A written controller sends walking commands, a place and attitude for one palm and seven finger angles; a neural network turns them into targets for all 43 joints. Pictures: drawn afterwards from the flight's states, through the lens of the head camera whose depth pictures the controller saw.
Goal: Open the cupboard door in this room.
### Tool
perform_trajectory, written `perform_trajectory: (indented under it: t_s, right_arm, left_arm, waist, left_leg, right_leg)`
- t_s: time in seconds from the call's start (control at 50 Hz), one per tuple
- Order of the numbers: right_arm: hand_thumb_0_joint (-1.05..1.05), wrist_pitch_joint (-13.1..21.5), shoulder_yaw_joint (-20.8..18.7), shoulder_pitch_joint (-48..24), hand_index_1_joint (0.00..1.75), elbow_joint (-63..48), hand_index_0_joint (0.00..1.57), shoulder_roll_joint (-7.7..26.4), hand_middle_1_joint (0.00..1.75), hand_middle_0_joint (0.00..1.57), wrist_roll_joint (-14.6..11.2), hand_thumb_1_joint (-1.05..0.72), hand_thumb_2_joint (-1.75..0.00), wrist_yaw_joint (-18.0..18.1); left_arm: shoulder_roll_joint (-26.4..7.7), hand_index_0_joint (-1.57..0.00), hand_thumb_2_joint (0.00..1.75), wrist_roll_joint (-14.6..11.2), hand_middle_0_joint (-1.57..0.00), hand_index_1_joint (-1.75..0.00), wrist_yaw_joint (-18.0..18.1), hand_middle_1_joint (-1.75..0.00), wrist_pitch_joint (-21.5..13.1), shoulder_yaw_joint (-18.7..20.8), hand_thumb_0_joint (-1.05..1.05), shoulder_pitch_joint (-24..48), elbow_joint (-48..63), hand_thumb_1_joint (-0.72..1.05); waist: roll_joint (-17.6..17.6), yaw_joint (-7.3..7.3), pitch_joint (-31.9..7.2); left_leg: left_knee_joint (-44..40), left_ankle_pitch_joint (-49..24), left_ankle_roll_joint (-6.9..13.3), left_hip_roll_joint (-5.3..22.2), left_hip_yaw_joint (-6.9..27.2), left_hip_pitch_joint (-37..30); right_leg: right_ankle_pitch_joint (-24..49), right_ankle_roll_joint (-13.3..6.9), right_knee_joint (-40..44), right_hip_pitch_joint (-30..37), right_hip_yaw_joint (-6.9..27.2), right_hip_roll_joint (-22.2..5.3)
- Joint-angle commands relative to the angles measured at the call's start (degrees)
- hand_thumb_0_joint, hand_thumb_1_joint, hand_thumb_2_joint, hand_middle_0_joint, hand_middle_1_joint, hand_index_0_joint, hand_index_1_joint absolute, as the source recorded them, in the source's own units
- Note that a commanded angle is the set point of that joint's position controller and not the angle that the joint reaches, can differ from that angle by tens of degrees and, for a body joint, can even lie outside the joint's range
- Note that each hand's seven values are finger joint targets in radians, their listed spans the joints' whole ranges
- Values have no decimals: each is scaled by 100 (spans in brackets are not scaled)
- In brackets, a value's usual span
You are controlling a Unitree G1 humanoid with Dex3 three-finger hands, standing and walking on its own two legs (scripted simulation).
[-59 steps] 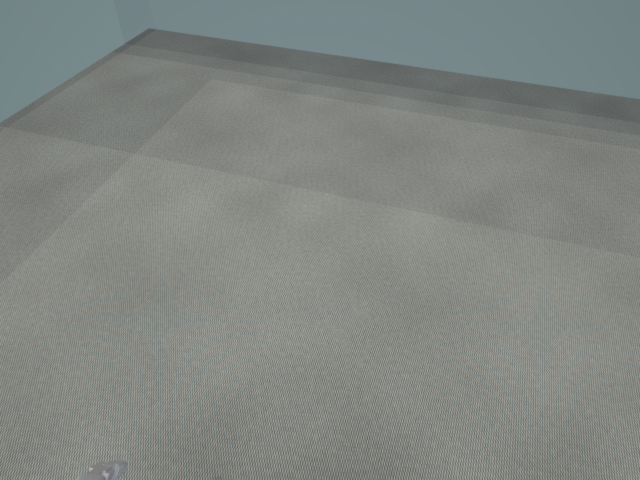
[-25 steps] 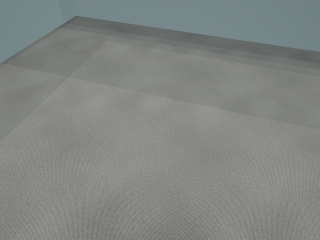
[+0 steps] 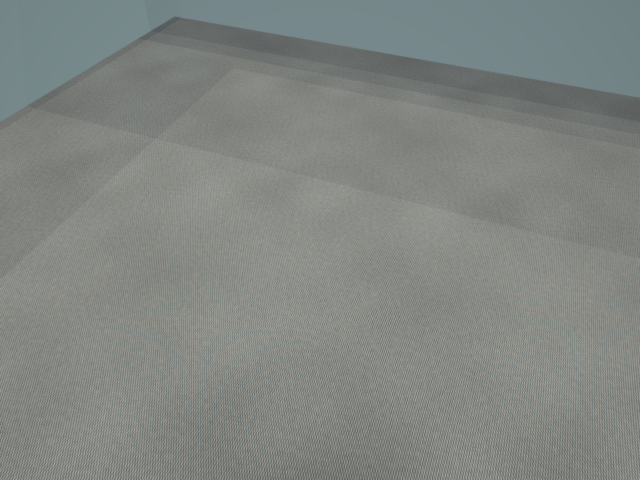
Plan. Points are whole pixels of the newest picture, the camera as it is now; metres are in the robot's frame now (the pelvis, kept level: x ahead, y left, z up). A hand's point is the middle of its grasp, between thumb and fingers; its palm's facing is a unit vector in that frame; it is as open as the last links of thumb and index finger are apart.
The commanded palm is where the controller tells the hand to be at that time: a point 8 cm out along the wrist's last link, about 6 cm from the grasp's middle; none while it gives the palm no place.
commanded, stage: turn or walk to find it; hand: left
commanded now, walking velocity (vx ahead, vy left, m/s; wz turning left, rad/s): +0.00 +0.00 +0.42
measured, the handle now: out of the picture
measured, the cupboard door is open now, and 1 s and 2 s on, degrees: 0 0 0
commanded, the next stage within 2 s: none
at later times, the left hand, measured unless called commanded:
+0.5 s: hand out of the picture +0.01 +0.20 -0.15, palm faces +0.22 -0.93 -0.29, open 7.3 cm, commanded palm none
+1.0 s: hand out of the picture -0.12 +0.22 -0.18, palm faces +0.46 -0.85 -0.24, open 7.4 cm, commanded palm none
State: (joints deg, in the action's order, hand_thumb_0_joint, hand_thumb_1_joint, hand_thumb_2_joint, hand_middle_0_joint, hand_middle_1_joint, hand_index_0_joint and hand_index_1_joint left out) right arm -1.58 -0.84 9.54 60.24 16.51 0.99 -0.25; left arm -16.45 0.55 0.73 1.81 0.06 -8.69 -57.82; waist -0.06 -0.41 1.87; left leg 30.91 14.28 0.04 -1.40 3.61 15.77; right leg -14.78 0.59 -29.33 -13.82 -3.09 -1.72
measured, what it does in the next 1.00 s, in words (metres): steps on the spot, turning left: right foot, then left foot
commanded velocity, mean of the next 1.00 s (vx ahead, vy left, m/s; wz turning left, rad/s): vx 0.00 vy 0.00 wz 0.42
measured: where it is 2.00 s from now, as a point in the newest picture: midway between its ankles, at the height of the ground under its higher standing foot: outside the picture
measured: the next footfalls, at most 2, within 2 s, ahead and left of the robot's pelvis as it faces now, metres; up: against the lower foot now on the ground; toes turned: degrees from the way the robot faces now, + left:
right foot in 0.44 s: +0.01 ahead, -0.13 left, +0.00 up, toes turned +11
left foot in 0.82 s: -0.07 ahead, +0.12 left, +0.00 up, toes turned +26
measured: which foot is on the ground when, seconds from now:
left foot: down 0.00-0.44, up 0.46-0.80, down 0.82-1.00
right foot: down 0.00-0.10, up 0.12-0.42, down 0.44-0.82, up 0.84-1.00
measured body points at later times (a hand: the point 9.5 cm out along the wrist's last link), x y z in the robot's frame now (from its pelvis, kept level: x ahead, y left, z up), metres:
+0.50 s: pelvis -0.04 -0.02 +0.00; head -0.01 -0.03 +0.45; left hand +0.00 +0.25 -0.13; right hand +0.05 -0.27 -0.16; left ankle +0.00 +0.11 -0.71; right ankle -0.03 -0.14 -0.74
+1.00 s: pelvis -0.06 +0.01 +0.00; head -0.04 +0.05 +0.45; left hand -0.15 +0.27 -0.16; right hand +0.13 -0.17 -0.13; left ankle -0.10 +0.10 -0.74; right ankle -0.02 -0.13 -0.67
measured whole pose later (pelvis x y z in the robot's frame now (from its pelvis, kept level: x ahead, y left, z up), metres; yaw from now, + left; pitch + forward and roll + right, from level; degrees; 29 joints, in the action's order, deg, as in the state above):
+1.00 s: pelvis -0.06 +0.01 +0.00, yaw +25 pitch +0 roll +0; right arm -1.0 -2.2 8.1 53.7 10.8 1.2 0.2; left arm -15.5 0.6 0.5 3.9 3.5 -13.7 -55.1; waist -2.8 1.1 4.6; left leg 30.0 15.4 1.8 -0.7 -0.7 14.2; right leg -26.6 4.1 -58.1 -24.9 -3.3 -5.0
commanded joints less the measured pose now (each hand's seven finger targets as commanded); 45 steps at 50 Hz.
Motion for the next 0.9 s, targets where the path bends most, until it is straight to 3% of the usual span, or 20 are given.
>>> perform_trajectory:
  t_s: [0.0,0.04,0.08,0.1,0.18,0.3,0.38,0.4,0.42,0.44,0.48,0.52,0.62,0.68,0.72,0.76,0.78,0.8,0.82,0.88]
  right_arm:
    - [0,-3,-220,259,30,-524,20,585,30,20,-25,-90,-90,25]
    - [0,23,-247,474,30,-554,20,544,30,20,-15,-90,-90,-4]
    - [0,93,-348,674,30,-615,20,971,30,20,52,-90,-90,26]
    - [0,115,-378,744,30,-640,20,1005,30,20,11,-90,-90,83]
    - [0,102,-401,471,30,-769,20,789,30,20,21,-90,-90,163]
    - [0,24,-501,707,30,-782,20,727,30,20,48,-90,-90,152]
    - [0,-47,-543,422,30,-961,20,618,30,20,1,-90,-90,83]
    - [0,-65,-527,416,30,-1014,20,359,30,20,-46,-90,-90,41]
    - [0,-59,-480,402,30,-1204,20,33,30,20,-30,-90,-90,41]
    - [0,-81,-572,192,30,-1207,20,368,30,20,54,-90,-90,31]
    - [0,-189,-584,300,30,-1003,20,302,30,20,29,-90,-90,-50]
    - [0,-175,-542,596,30,-851,20,198,30,20,24,-90,-90,-84]
    - [0,-142,-417,-126,30,-1004,20,70,30,20,-17,-90,-90,-68]
    - [0,-87,-345,-325,30,-1035,20,52,30,20,-55,-90,-90,-63]
    - [0,-40,-331,-121,30,-984,20,68,30,20,-66,-90,-90,-51]
    - [0,32,-373,347,30,-863,20,321,30,20,-39,-90,-90,-39]
    - [0,94,-482,534,30,-859,20,877,30,20,16,-90,-90,-25]
    - [0,67,-563,812,30,-834,20,1237,30,20,-36,-90,-90,-11]
    - [0,90,-572,973,30,-704,20,1146,30,20,-28,-90,-90,59]
    - [0,107,-419,187,30,-850,20,727,30,20,13,-90,-90,144]
  left_arm:
    - [-1053,-20,90,63,-20,-30,140,-30,-54,290,0,-49,576,90]
    - [-934,-20,90,69,-20,-30,141,-30,-24,301,0,44,717,90]
    - [-509,-20,90,23,-20,-30,137,-30,12,260,0,188,869,90]
    - [-549,-20,90,42,-20,-30,159,-30,3,265,0,151,925,90]
    - [-283,-20,90,5,-20,-30,106,-30,-33,312,0,-75,804,90]
    - [-65,-20,90,-23,-20,-30,98,-30,-41,323,0,-126,918,90]
    - [-196,-20,90,-32,-20,-30,139,-30,-74,406,0,-844,775,90]
    - [-559,-20,90,33,-20,-30,174,-30,-119,490,0,-989,758,90]
    - [-1047,-20,90,125,-20,-30,192,-30,-140,577,0,-881,859,90]
    - [-982,-20,90,70,-20,-30,199,-30,-130,520,0,-610,1018,90]
    - [-703,-20,90,75,-20,-30,178,-30,-168,458,0,-36,1088,90]
    - [-500,-20,90,88,-20,-30,164,-30,-206,389,0,114,1124,90]
    - [-686,-20,90,123,-20,-30,149,-30,-215,436,0,-795,820,90]
    - [-860,-20,90,139,-20,-30,146,-30,-191,494,0,-1016,719,90]
    - [-917,-20,90,142,-20,-30,144,-30,-168,518,0,-958,685,90]
    - [-840,-20,90,59,-20,-30,123,-30,-129,516,0,-840,708,90]
    - [-557,-20,90,18,-20,-30,89,-30,-88,479,0,-936,839,90]
    - [-239,-20,90,57,-20,-30,73,-30,-79,351,0,-703,1038,90]
    - [-291,-20,90,70,-20,-30,117,-30,4,350,0,-394,1047,90]
    - [-283,-20,90,32,-20,-30,43,-30,4,414,0,-295,847,90]
  waist:
    - [-832,-46,-317]
    - [-363,-152,-338]
    - [1565,-248,-115]
    - [1499,-212,-141]
    - [816,-54,-546]
    - [854,-162,-643]
    - [753,146,-708]
    - [-9,216,-619]
    - [-1569,232,-217]
    - [-1155,235,-59]
    - [-1075,-97,381]
    - [-903,-267,336]
    - [-852,197,166]
    - [-1102,323,-69]
    - [-1203,215,-241]
    - [-671,-74,-559]
    - [700,-143,-848]
    - [1531,-244,-790]
    - [1152,-397,-848]
    - [1049,-81,-312]
  left_leg:
    - [692,-40,-3,312,-113,145]
    - [53,-606,89,503,149,-162]
    - [-1368,-1585,843,1603,2492,-140]
    - [-1516,-1859,1214,1809,2866,-267]
    - [-1089,-1959,1156,1339,1995,-596]
    - [-1075,-1866,1079,1112,2286,-650]
    - [-818,-676,558,616,2024,395]
    - [1,236,223,198,1471,1348]
    - [1529,1354,-196,-509,203,2325]
    - [2566,1526,-143,-174,313,1981]
    - [3596,937,-148,40,195,1682]
    - [3798,533,-246,114,-89,1621]
    - [2529,1023,-360,216,-489,1444]
    - [1534,1176,-301,179,-719,958]
    - [638,872,-252,100,-887,461]
    - [-723,-533,-119,229,-760,-778]
    - [-932,-2164,357,1433,664,-1806]
    - [-890,-4196,1014,2416,1581,-1921]
    - [-925,-3856,1225,2379,1523,-1635]
    - [-956,-3088,997,1652,894,-920]
  right_leg:
    - [765,-656,624,-130,987,-1577]
    - [461,-398,26,-470,461,-1249]
    - [-1343,183,-1931,-1124,-234,67]
    - [-1859,149,-2701,-1372,243,-12]
    - [-1363,202,-2923,-1352,421,-67]
    - [-1300,196,-1447,-751,318,213]
    - [-137,117,603,883,247,203]
    - [-385,-118,1193,1585,992,-633]
    - [-815,-753,1748,1417,2661,-2224]
    - [-675,-988,1770,251,2497,-2490]
    - [-662,-842,1751,-608,1751,-1788]
    - [327,-754,1386,-336,924,-1417]
    - [2055,-925,891,536,640,-1621]
    - [2971,-921,525,802,517,-1702]
    - [3276,-731,139,841,312,-1641]
    - [2686,-266,-699,294,-108,-1399]
    - [818,143,-1770,-917,-511,-835]
    - [-2196,348,-2758,-1725,-398,-406]
    - [-2206,324,-3291,-1755,42,-419]
    - [-1273,345,-3453,-1692,240,-475]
